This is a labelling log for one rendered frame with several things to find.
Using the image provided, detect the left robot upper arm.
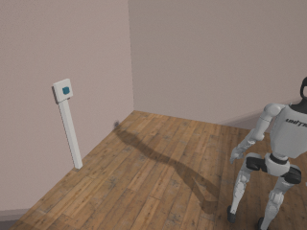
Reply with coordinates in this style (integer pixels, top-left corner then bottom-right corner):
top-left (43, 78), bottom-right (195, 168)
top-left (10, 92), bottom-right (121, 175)
top-left (250, 103), bottom-right (286, 141)

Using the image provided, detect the humanoid robot torso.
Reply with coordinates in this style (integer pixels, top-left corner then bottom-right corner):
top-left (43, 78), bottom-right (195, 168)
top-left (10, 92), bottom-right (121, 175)
top-left (261, 103), bottom-right (307, 177)

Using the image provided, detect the panel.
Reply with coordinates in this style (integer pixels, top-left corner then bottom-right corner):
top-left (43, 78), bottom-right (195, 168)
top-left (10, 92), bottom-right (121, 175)
top-left (53, 79), bottom-right (83, 169)

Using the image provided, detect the left robot thigh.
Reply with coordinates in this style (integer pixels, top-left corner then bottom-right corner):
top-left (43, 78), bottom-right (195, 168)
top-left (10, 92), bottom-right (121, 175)
top-left (240, 152), bottom-right (265, 183)

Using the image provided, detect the left robot hand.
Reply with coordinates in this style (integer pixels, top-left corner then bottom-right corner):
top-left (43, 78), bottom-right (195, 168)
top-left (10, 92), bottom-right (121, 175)
top-left (229, 147), bottom-right (244, 164)

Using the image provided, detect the robot left forearm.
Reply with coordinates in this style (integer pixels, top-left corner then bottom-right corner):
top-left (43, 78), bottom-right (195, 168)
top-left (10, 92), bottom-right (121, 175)
top-left (235, 128), bottom-right (256, 154)

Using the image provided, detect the button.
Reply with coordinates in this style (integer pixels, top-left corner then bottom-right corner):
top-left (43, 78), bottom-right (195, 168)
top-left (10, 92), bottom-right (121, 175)
top-left (62, 86), bottom-right (70, 94)

